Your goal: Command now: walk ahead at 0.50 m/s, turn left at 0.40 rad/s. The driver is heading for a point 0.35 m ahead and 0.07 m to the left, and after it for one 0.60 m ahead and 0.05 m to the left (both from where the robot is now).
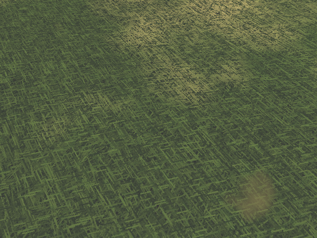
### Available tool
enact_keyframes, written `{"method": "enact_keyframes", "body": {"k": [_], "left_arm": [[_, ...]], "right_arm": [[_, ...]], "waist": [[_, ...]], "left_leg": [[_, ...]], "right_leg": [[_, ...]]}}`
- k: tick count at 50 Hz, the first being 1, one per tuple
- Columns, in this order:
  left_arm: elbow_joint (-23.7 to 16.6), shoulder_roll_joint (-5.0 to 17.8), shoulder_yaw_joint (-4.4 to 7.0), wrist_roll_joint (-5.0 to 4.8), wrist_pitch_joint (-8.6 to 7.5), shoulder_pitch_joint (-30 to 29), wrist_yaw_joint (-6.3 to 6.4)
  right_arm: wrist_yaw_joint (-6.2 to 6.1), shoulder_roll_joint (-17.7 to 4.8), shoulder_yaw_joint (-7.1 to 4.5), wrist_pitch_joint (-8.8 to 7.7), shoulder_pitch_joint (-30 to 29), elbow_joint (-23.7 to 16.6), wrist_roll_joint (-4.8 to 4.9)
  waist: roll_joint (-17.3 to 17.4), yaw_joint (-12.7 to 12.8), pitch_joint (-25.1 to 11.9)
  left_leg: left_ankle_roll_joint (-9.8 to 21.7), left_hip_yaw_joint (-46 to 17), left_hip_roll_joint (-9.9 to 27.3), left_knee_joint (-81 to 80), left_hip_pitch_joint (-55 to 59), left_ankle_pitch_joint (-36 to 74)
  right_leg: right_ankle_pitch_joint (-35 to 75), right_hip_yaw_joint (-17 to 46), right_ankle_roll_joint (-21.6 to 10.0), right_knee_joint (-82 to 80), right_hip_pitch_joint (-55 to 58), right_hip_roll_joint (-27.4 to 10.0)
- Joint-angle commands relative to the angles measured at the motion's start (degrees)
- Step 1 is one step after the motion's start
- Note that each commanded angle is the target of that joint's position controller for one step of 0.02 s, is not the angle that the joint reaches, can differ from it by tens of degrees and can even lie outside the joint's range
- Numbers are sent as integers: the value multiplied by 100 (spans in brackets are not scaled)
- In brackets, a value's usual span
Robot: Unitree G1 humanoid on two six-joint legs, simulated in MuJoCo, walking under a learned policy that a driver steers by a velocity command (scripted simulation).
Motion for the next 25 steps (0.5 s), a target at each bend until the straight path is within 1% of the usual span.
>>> {"method": "enact_keyframes", "body": {"k": [1, 3, 4, 5, 6, 7, 8, 9, 10, 11, 12, 13, 14, 15, 16, 17, 18, 19, 20, 21, 22, 23, 25], "left_arm": [[-183, 937, 226, -47, -23, -13, 70], [-82, 975, 252, -90, 74, 110, 80], [-53, 1005, 268, -112, 129, 124, 91], [-51, 1053, 286, -130, 183, 79, 111], [-75, 1127, 309, -137, 230, 4, 142], [-105, 1206, 334, -141, 278, -52, 183], [-141, 1248, 347, -131, 338, -122, 225], [-198, 1216, 322, -141, 367, -208, 265], [-371, 936, 203, 12, 295, -91, 273], [-619, 308, -3, 59, 107, 295, 158], [-621, 874, 108, -105, -104, -212, 55], [-803, 944, 120, -255, -182, -638, 26], [-775, 877, 125, -184, -182, -695, 69], [-758, 955, 183, -51, -124, -717, 125], [-783, 946, 199, -20, -33, -671, 133], [-729, 858, 191, -30, 57, -440, 132], [-647, 735, 161, -44, 126, -241, 131], [-608, 649, 136, -46, 169, -187, 141], [-605, 560, 105, -36, 194, -236, 150], [-597, 468, 67, -24, 204, -312, 145], [-582, 419, 43, -33, 202, -402, 129], [-581, 427, 37, -61, 194, -536, 108], [-624, 506, 52, -112, 182, -795, 68]], "right_arm": [[91, -194, 0, -82, -668, -568, 1], [162, -202, 1, -77, -904, -744, 8], [201, -221, -8, -74, -974, -829, 11], [241, -261, -30, -72, -968, -896, 16], [268, -336, -72, -63, -867, -935, 16], [280, -446, -136, -42, -627, -930, 10], [275, -628, -250, -24, -61, -823, 16], [211, -935, -434, -12, 861, -598, 35], [71, -1495, -600, 51, 1599, -483, 10], [49, -1750, -594, 25, 1179, -713, -15], [68, -1282, -457, -1, 1190, -789, -45], [57, -1042, -389, -38, 927, -846, -85], [65, -943, -369, -55, 634, -860, -36], [30, -777, -330, -39, 368, -920, 6], [1, -763, -308, -13, 232, -996, -57], [-17, -726, -293, -5, 115, -1018, -99], [-32, -737, -284, -17, 67, -997, -124], [-52, -742, -274, -34, 72, -943, -137], [-78, -702, -248, -36, 77, -873, -138], [-103, -628, -208, -22, 60, -799, -139], [-121, -587, -178, -5, 44, -739, -152], [-134, -590, -162, 7, 70, -675, -180], [-144, -634, -144, 15, 150, -519, -246]], "waist": [[-426, 119, 370], [-413, 169, 436], [-440, 150, 440], [-497, 78, 394], [-596, -36, 257], [-726, -203, 28], [-773, -529, -315], [-605, -1023, -787], [328, -1194, -1364], [1434, -562, -2022], [537, -951, -2176], [251, -884, -1500], [-367, -627, -919], [-416, -469, -686], [-253, -315, -555], [-178, -185, -570], [-114, -110, -610], [-43, -95, -640], [35, -112, -673], [108, -138, -730], [190, -195, -776], [231, -290, -789], [191, -439, -710]], "left_leg": [[68, 235, -37, -545, 91, 366], [165, 347, -87, -758, -117, 42], [229, 431, -131, -825, -161, -217], [312, 550, -214, -875, -58, -497], [412, 725, -368, -874, 218, -796], [524, 907, -564, -820, 638, -1103], [669, 1034, -790, -858, 1379, -1254], [903, 928, -954, -1245, 2769, -937], [1311, -688, 95, -1265, 4503, -255], [2562, -3891, 1470, -1983, 6113, -117], [2375, -3581, 1405, -2157, 6048, 554], [2142, -2549, 1184, -2049, 5394, 1488], [1893, -1861, 870, -2079, 4509, 1990], [1743, -1519, 701, -2187, 3904, 2046], [1720, -1391, 568, -2329, 3349, 2238], [1726, -1189, 542, -2422, 3078, 2488], [1721, -926, 500, -2474, 2854, 2812], [1679, -687, 435, -2505, 2749, 3033], [1604, -464, 363, -2514, 2706, 3139], [1484, -222, 254, -2512, 2678, 3083], [1368, -17, 157, -2526, 2675, 2960], [1289, 95, 130, -2557, 2727, 2806], [1218, 129, 238, -2615, 2885, 2452]], "right_leg": [[1736, 231, -643, -478, -169, -1685], [2067, 131, -607, -265, 341, -1837], [2395, 86, -572, -103, 565, -1910], [3003, 13, -516, 128, 717, -1955], [3949, -82, -447, 469, 811, -1962], [4938, -162, -376, 961, 861, -1953], [5579, -264, -284, 1800, 744, -1875], [5271, -395, -91, 3037, 119, -1646], [2865, -408, 195, 4930, -1421, -1257], [-2175, 374, 580, 6981, -3713, 135], [-2200, 1404, 447, 7245, -4124, -231], [-1840, 1339, 355, 7017, -4219, -467], [-1505, 1254, 385, 6481, -4095, -699], [-1294, 1209, 440, 6030, -3861, -856], [-1157, 1211, 501, 5879, -3488, -884], [-1033, 1150, 581, 5667, -3287, -895], [-873, 1048, 658, 5411, -3120, -878], [-643, 978, 712, 5065, -3045, -862], [-366, 938, 746, 4665, -2982, -864], [7, 918, 750, 4236, -2827, -888], [434, 887, 734, 3847, -2648, -888], [844, 869, 707, 3526, -2533, -874], [1290, 908, 633, 3087, -2434, -844]]}}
